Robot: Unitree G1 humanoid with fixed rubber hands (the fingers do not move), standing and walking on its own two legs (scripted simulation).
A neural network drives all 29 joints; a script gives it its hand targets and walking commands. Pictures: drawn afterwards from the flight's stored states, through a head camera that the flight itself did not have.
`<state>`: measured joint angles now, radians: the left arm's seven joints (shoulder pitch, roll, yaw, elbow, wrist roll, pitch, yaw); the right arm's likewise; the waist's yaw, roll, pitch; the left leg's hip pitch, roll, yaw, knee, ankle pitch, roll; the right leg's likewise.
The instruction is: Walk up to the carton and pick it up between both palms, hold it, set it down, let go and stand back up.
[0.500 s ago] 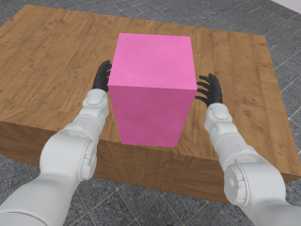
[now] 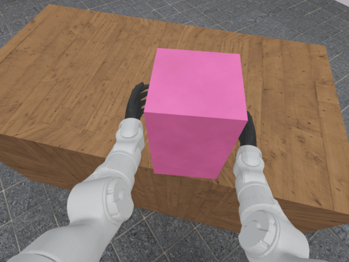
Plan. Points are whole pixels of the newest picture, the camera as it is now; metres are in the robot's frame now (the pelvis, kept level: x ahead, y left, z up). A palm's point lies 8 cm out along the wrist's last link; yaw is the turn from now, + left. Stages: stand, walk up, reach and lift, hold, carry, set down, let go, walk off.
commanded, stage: reach and lift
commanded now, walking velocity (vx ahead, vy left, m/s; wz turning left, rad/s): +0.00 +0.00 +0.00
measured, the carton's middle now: (190, 122) +0.44 -0.01 +0.01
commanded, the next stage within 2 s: none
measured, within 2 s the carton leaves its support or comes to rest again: leaves its support in 1.80 s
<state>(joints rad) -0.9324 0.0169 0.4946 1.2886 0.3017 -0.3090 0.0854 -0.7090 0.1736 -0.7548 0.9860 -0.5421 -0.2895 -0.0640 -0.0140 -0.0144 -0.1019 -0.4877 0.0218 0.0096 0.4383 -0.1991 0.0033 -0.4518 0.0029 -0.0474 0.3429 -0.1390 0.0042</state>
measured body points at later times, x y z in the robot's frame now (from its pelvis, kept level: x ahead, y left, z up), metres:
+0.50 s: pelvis +0.02 -0.01 +0.00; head +0.08 +0.01 +0.45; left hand +0.45 +0.14 +0.05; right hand +0.40 -0.14 +0.02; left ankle -0.01 +0.11 -0.74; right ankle +0.00 -0.12 -0.74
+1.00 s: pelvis +0.03 -0.01 +0.01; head +0.08 +0.02 +0.45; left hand +0.45 +0.13 +0.05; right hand +0.40 -0.14 +0.02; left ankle -0.01 +0.11 -0.74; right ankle +0.00 -0.12 -0.74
